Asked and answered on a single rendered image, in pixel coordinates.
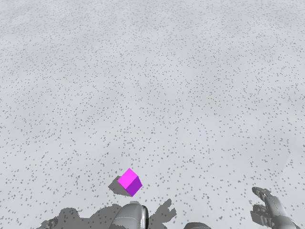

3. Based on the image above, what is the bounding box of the carton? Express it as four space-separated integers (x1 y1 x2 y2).
117 168 142 197

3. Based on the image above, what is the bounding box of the left robot hand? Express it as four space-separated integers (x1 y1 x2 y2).
36 219 58 229

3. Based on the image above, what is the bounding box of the right robot arm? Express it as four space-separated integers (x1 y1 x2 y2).
271 215 301 229

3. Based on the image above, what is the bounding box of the right robot hand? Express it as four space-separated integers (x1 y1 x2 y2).
250 187 289 228

